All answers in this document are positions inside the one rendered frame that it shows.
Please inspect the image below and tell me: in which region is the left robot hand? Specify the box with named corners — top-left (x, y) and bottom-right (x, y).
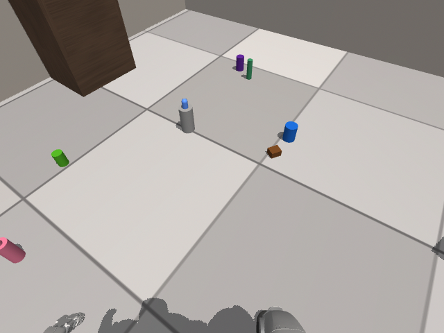
top-left (43, 312), bottom-right (85, 333)

